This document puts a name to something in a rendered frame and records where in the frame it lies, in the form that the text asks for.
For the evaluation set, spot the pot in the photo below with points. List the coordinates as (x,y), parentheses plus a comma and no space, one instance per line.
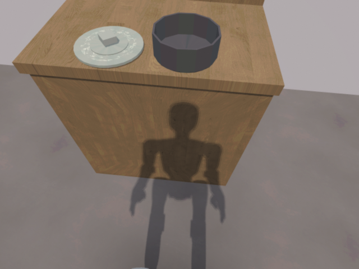
(186,42)

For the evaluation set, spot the lid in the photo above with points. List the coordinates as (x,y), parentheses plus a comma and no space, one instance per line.
(90,50)

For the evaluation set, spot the table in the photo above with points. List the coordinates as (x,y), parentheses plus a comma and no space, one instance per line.
(143,120)

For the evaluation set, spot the knob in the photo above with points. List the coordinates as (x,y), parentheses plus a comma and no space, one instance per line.
(107,37)

